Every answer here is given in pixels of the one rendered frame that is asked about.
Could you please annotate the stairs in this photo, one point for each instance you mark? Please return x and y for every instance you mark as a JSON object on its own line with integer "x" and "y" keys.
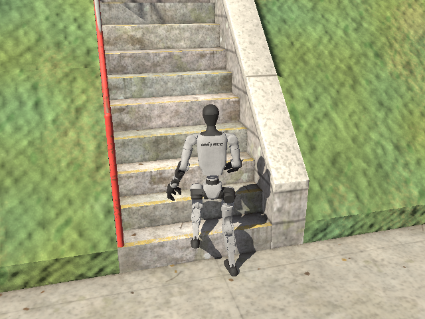
{"x": 164, "y": 65}

